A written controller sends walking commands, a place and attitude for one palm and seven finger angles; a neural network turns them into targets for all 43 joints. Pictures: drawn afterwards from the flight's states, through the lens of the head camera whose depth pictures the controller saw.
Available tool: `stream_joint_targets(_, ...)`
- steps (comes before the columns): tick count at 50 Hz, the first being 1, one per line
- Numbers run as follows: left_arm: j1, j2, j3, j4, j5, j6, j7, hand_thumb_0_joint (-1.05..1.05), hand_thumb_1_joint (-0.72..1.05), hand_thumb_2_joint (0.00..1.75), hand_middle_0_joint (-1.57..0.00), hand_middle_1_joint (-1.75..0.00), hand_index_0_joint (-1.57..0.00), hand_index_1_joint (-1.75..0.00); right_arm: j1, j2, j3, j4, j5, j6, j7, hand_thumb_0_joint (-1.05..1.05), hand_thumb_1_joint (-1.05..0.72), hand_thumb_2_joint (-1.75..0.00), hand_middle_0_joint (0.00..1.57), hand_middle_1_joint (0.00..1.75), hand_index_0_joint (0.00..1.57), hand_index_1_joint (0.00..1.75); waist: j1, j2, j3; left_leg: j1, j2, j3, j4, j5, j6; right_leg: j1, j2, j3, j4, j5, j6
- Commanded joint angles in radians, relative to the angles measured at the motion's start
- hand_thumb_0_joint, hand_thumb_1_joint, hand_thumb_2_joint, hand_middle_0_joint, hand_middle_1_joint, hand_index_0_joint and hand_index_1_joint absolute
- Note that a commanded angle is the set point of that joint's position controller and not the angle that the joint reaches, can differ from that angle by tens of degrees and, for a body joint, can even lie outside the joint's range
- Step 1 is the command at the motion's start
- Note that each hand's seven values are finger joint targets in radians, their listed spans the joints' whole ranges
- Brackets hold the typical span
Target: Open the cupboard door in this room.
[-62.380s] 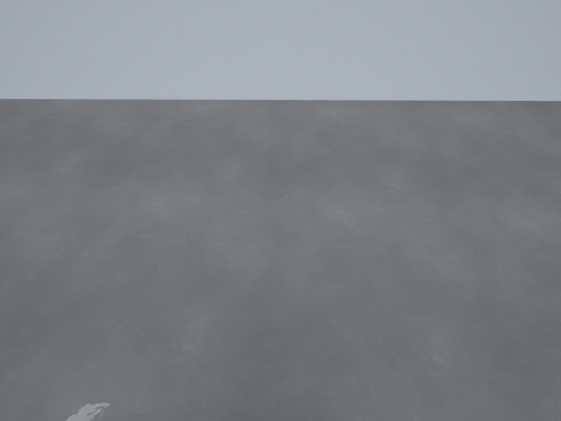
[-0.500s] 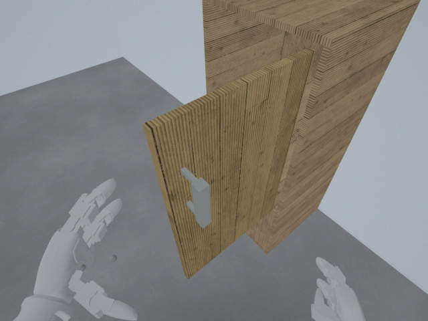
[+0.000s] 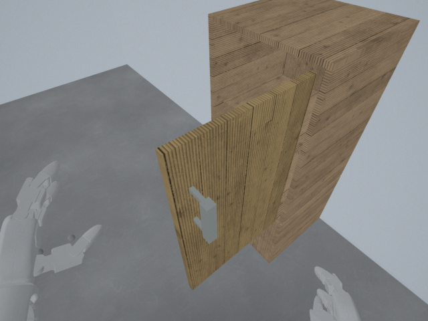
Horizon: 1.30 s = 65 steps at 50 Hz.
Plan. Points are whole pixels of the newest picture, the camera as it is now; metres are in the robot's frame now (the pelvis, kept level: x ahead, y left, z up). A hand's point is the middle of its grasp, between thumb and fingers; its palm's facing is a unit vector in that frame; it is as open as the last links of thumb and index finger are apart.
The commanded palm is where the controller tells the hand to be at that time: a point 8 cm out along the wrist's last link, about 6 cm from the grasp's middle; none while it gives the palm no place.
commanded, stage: draw the hand back to the body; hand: left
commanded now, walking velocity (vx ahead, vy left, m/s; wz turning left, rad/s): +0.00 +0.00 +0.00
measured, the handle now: (202, 214) +0.30 +0.07 +0.04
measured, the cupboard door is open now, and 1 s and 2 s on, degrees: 91 91 91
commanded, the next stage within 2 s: step back with the hand held close in 0.56 s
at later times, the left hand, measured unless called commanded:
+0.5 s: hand (57, 228) +0.19 +0.25 +0.15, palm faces +0.44 -0.80 -0.41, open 7.5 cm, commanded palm +0.14 +0.29 +0.17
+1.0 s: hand (62, 234) +0.18 +0.24 +0.15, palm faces +0.32 -0.79 -0.52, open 7.4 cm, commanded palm +0.12 +0.29 +0.18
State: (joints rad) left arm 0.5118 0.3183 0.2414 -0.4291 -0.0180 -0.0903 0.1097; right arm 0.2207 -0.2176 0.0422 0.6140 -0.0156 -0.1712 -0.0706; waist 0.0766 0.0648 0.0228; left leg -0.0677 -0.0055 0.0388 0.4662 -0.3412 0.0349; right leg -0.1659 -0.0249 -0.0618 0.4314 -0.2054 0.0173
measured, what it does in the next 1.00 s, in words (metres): stands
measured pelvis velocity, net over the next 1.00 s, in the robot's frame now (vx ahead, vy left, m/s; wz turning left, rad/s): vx -0.04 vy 0.00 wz -0.05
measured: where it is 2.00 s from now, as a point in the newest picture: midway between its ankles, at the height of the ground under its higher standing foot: outside the picture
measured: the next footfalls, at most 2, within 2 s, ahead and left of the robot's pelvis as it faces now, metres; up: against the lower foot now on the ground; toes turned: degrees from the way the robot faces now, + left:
right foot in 1.56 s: -0.07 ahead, -0.11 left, +0.00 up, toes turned +0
left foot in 1.84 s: -0.14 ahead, +0.14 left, +0.00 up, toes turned +0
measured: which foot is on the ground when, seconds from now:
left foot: down 0.00-1.00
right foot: down 0.00-1.00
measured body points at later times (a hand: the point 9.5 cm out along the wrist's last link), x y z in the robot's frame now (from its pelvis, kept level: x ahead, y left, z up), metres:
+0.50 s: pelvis +0.00 -0.01 +0.00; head -0.01 -0.02 +0.45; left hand +0.16 +0.29 +0.18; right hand +0.18 -0.23 -0.08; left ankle -0.05 +0.09 -0.74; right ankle +0.02 -0.13 -0.74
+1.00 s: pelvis -0.04 +0.00 +0.00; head -0.02 -0.01 +0.45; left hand +0.16 +0.28 +0.18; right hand +0.14 -0.25 -0.08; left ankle -0.05 +0.09 -0.74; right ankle +0.02 -0.13 -0.74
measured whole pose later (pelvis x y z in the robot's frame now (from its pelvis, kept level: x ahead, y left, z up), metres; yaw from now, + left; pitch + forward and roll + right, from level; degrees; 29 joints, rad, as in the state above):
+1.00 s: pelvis -0.04 +0.00 +0.00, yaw -3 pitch +0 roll +0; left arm 0.54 0.40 0.39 -0.46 -0.02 -0.17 0.11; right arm 0.16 -0.24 -0.01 0.56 0.00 -0.04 -0.08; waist 0.00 0.03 0.04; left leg -0.19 -0.01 0.09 0.48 -0.29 0.04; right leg -0.31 -0.02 -0.01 0.44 -0.13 0.01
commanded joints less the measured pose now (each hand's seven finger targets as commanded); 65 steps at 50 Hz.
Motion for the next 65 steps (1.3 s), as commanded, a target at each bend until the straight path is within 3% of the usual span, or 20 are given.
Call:
stream_joint_targets(1, -0.079, 0.168, 0.154, -0.203, -0.006, -0.065, 0.018, 0.00, 0.62, 0.78, -0.19, -0.30, -0.19, -0.30, -0.123, -0.114, -0.050, -0.148, -0.002, -0.043, -0.008, 0.00, -0.90, -0.90, 0.20, 0.30, 0.20, 0.30, 0.003, 0.015, -0.079, -0.084, 0.047, -0.040, -0.111, 0.435, -0.050, 0.153, 0.014, 0.021, -0.041, 0.199, -0.042)
stream_joint_targets(4, -0.105, 0.180, 0.185, -0.196, -0.012, -0.066, 0.017, 0.00, 0.73, 0.82, -0.19, -0.30, -0.19, -0.30, -0.126, -0.111, -0.053, -0.143, -0.001, -0.030, -0.005, 0.00, -0.90, -0.90, 0.20, 0.30, 0.20, 0.30, 0.003, -0.008, -0.081, -0.076, 0.047, -0.036, -0.119, 0.433, -0.048, 0.162, 0.015, 0.023, -0.051, 0.208, -0.040)
stream_joint_targets(9, -0.159, 0.212, 0.234, -0.199, -0.019, -0.073, 0.020, 0.00, 0.90, 0.90, -0.20, -0.30, -0.20, -0.30, -0.132, -0.111, -0.059, -0.130, 0.000, -0.020, -0.005, 0.00, -0.90, -0.90, 0.20, 0.30, 0.20, 0.30, 0.003, 0.026, -0.092, -0.049, 0.046, -0.031, -0.124, 0.457, -0.050, 0.169, 0.014, 0.029, -0.062, 0.225, -0.041)
stream_joint_targets(12, -0.130, 0.162, 0.186, -0.154, -0.020, -0.065, 0.010, 0.00, 0.90, 0.90, -0.20, -0.30, -0.20, -0.30, -0.134, -0.113, -0.060, -0.128, 0.001, -0.016, 0.000, 0.00, -0.90, -0.90, 0.20, 0.30, 0.20, 0.30, -0.002, 0.006, -0.055, -0.047, 0.051, -0.031, -0.131, 0.462, -0.047, 0.152, 0.014, 0.024, -0.071, 0.218, -0.037)
stream_joint_targets(16, -0.131, 0.186, 0.204, -0.149, -0.020, -0.067, 0.010, 0.00, 0.90, 0.90, -0.20, -0.30, -0.20, -0.30, -0.141, -0.119, -0.065, -0.129, -0.001, -0.011, 0.000, 0.00, -0.90, -0.90, 0.20, 0.30, 0.20, 0.30, 0.004, -0.024, -0.065, -0.055, 0.045, -0.030, -0.136, 0.407, -0.037, 0.164, 0.015, 0.029, -0.081, 0.201, -0.039)
stream_joint_targets(21, -0.147, 0.209, 0.223, -0.173, -0.017, -0.073, 0.015, 0.00, 0.90, 0.90, -0.20, -0.30, -0.20, -0.30, -0.149, -0.113, -0.064, -0.127, -0.002, -0.016, -0.005, 0.00, -0.90, -0.90, 0.20, 0.30, 0.20, 0.30, 0.006, 0.019, -0.066, -0.056, 0.039, -0.026, -0.140, 0.360, -0.034, 0.166, 0.015, 0.037, -0.088, 0.181, -0.042)
stream_joint_targets(32, -0.138, 0.182, 0.201, -0.145, -0.019, -0.076, 0.012, 0.00, 0.90, 0.90, -0.20, -0.30, -0.20, -0.30, -0.152, -0.109, -0.064, -0.118, 0.000, -0.023, -0.002, 0.00, -0.90, -0.90, 0.20, 0.30, 0.20, 0.30, 0.000, -0.023, -0.033, -0.066, 0.039, -0.026, -0.149, 0.316, -0.026, 0.155, 0.016, 0.040, -0.102, 0.160, -0.040)
stream_joint_targets(33, -0.151, 0.187, 0.204, -0.162, -0.018, -0.079, 0.012, 0.00, 0.90, 0.90, -0.20, -0.30, -0.20, -0.30, -0.153, -0.110, -0.065, -0.119, 0.001, -0.023, -0.002, 0.00, -0.90, -0.90, 0.20, 0.30, 0.20, 0.30, 0.001, 0.004, -0.049, -0.060, 0.038, -0.024, -0.149, 0.313, -0.026, 0.159, 0.015, 0.042, -0.101, 0.156, -0.040)
stream_joint_targets(34, -0.267, 0.229, 0.223, -0.235, -0.015, -0.090, 0.018, 0.00, 0.90, 0.90, -0.20, -0.30, -0.20, -0.30, -0.164, -0.111, -0.063, -0.118, 0.001, -0.028, -0.003, 0.00, -0.90, -0.90, 0.20, 0.30, 0.20, 0.30, -0.004, 0.041, -0.078, -0.049, 0.032, -0.025, -0.145, 0.300, -0.025, 0.163, 0.014, 0.049, -0.102, 0.154, -0.042)
stream_joint_targets(35, -0.306, 0.330, 0.347, -0.215, -0.018, -0.132, 0.029, 0.00, 0.90, 0.90, -0.20, -0.30, -0.20, -0.30, -0.132, -0.121, -0.054, -0.156, 0.019, -0.009, -0.010, 0.00, -0.90, -0.90, 0.20, 0.30, 0.20, 0.30, -0.058, -0.030, 0.023, -0.117, 0.050, -0.024, -0.118, 0.197, -0.010, 0.035, -0.023, 0.146, -0.141, 0.211, -0.043)
stream_joint_targets(36, -0.286, 0.306, 0.328, -0.168, -0.011, -0.145, 0.024, 0.00, 0.90, 0.90, -0.20, -0.30, -0.20, -0.30, -0.128, -0.109, -0.053, -0.143, 0.016, 0.007, -0.014, 0.00, -0.90, -0.90, 0.20, 0.30, 0.20, 0.30, -0.058, -0.035, 0.025, -0.136, 0.041, -0.042, -0.111, 0.156, -0.007, 0.027, -0.042, 0.142, -0.149, 0.192, -0.046)
stream_joint_targets(38, -0.116, 0.208, 0.250, -0.117, -0.010, -0.140, 0.008, 0.00, 0.90, 0.90, -0.20, -0.30, -0.20, -0.30, -0.133, -0.124, -0.065, -0.154, 0.009, 0.028, -0.010, 0.00, -0.90, -0.90, 0.20, 0.30, 0.20, 0.30, -0.062, -0.065, -0.042, -0.101, 0.049, -0.031, -0.091, 0.206, -0.007, 0.019, -0.052, 0.139, -0.130, 0.233, -0.042)
stream_joint_targets(41, -0.052, 0.213, 0.252, -0.169, -0.009, -0.148, 0.011, 0.00, 0.90, 0.90, -0.20, -0.30, -0.20, -0.30, -0.141, -0.133, -0.075, -0.170, 0.006, 0.043, -0.012, 0.00, -0.90, -0.90, 0.20, 0.30, 0.20, 0.30, -0.057, 0.010, -0.152, -0.103, 0.061, -0.031, -0.081, 0.327, -0.012, 0.077, -0.059, 0.121, -0.051, 0.380, -0.040)
stream_joint_targets(45, 0.009, 0.255, 0.300, -0.211, -0.010, -0.140, 0.024, 0.00, 0.90, 0.90, -0.20, -0.30, -0.20, -0.30, -0.134, -0.129, -0.088, -0.204, 0.013, 0.074, -0.013, 0.00, -0.90, -0.90, 0.20, 0.30, 0.20, 0.30, -0.061, -0.079, -0.207, -0.139, 0.075, -0.037, -0.053, 0.388, -0.018, 0.089, -0.061, 0.127, 0.009, 0.469, -0.034)
stream_joint_targets(48, 0.031, 0.274, 0.327, -0.245, -0.010, -0.145, 0.035, 0.00, 0.90, 0.90, -0.20, -0.30, -0.20, -0.30, -0.133, -0.123, -0.094, -0.217, 0.016, 0.084, -0.017, 0.00, -0.90, -0.90, 0.20, 0.30, 0.20, 0.30, -0.061, -0.047, -0.209, -0.175, 0.077, -0.044, -0.045, 0.381, -0.020, 0.078, -0.068, 0.135, 0.044, 0.474, -0.037)
stream_joint_targets(53, 0.037, 0.266, 0.333, -0.251, -0.003, -0.154, 0.046, 0.00, 0.90, 0.90, -0.20, -0.30, -0.20, -0.30, -0.129, -0.127, -0.099, -0.231, 0.017, 0.084, -0.024, 0.00, -0.90, -0.90, 0.20, 0.30, 0.20, 0.30, -0.062, -0.026, -0.152, -0.294, 0.101, -0.076, -0.080, 0.239, 0.001, 0.056, -0.051, 0.136, 0.088, 0.342, -0.024)
stream_joint_targets(56, 0.011, 0.260, 0.334, -0.268, 0.012, -0.166, 0.053, 0.00, 0.90, 0.90, -0.20, -0.30, -0.20, -0.30, -0.128, -0.140, -0.103, -0.239, 0.014, 0.073, -0.029, 0.00, -0.90, -0.90, 0.20, 0.30, 0.20, 0.30, -0.059, 0.024, -0.114, -0.431, 0.123, -0.109, -0.130, 0.055, 0.031, 0.097, -0.030, 0.132, 0.140, 0.243, -0.015)
stream_joint_targets(61, -0.045, 0.227, 0.317, -0.261, 0.052, -0.172, 0.089, 0.00, 0.90, 0.90, -0.20, -0.30, -0.20, -0.30, -0.080, -0.141, -0.111, -0.238, -0.020, 0.061, -0.049, 0.00, -0.90, -0.90, 0.20, 0.30, 0.20, 0.30, -0.083, -0.022, -0.032, -0.637, 0.130, -0.146, -0.116, -0.291, 0.060, 0.088, -0.027, 0.156, 0.196, 0.062, -0.029)
stream_joint_targets(63, -0.068, 0.221, 0.314, -0.262, 0.060, -0.178, 0.095, 0.00, 0.90, 0.90, -0.20, -0.30, -0.20, -0.30, -0.044, -0.138, -0.116, -0.228, -0.022, 0.056, -0.051, 0.00, -0.90, -0.90, 0.20, 0.30, 0.20, 0.30, -0.101, -0.078, -0.041, -0.587, 0.096, -0.123, -0.014, -0.368, 0.055, -0.020, -0.070, 0.225, 0.115, -0.074, -0.050)
stream_joint_targets(65, -0.070, 0.224, 0.313, -0.281, 0.057, -0.183, 0.105, 0.00, 0.90, 0.90, -0.20, -0.30, -0.20, -0.30, -0.026, -0.128, -0.113, -0.214, -0.028, 0.054, -0.053, 0.00, -0.90, -0.90, 0.20, 0.30, 0.20, 0.30, -0.109, -0.137, -0.062, -0.469, 0.067, -0.118, 0.067, -0.302, 0.037, -0.148, -0.110, 0.262, 0.031, -0.154, -0.073)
